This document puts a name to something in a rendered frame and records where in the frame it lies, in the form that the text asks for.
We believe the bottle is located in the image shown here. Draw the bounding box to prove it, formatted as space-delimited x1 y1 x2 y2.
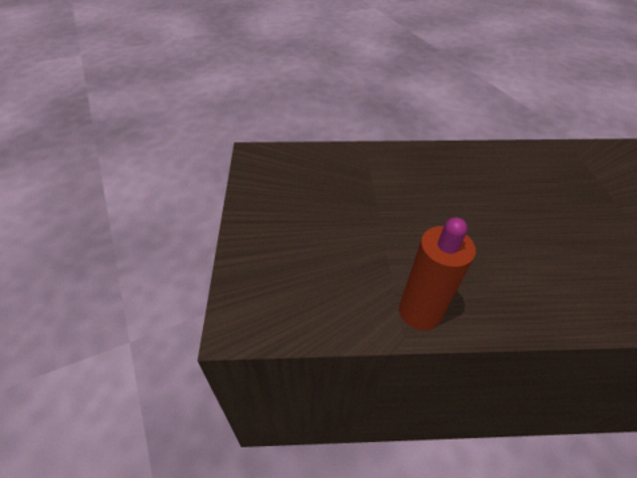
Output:
399 217 476 331

